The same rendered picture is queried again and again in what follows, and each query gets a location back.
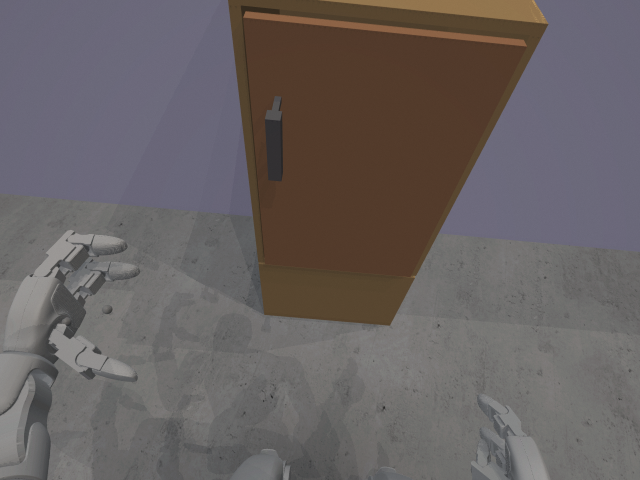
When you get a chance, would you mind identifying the left robot hand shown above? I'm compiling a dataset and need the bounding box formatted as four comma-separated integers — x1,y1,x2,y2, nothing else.
2,230,140,382

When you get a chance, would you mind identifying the cupboard door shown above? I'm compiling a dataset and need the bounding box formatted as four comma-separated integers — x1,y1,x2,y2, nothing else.
243,11,527,277

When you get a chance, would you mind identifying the robot right shin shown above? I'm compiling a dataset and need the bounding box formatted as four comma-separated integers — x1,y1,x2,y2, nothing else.
375,467,396,475

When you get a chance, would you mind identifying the handle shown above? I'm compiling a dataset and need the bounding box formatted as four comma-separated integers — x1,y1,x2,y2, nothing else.
265,96,283,181

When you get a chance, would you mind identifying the robot left forearm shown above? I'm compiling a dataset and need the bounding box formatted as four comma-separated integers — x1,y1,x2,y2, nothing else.
0,351,59,480

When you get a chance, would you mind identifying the robot left thigh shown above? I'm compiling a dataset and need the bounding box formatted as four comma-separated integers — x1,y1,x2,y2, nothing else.
230,454,291,480

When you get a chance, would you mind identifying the right robot hand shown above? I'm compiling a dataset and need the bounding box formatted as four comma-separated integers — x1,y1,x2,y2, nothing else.
471,394,551,480

